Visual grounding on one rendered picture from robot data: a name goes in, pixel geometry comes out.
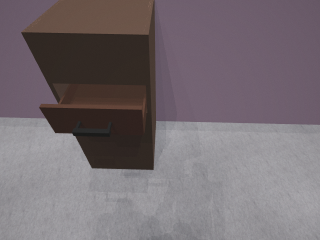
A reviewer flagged cabinet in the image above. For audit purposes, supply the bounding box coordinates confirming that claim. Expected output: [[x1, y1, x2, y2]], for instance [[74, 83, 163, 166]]
[[21, 0, 156, 170]]

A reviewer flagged drawer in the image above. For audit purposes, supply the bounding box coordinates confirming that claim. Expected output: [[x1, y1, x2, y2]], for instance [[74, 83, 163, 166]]
[[39, 84, 147, 135]]

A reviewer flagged handle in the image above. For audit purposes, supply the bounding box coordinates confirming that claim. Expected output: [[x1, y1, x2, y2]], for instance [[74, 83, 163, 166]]
[[72, 121, 112, 137]]

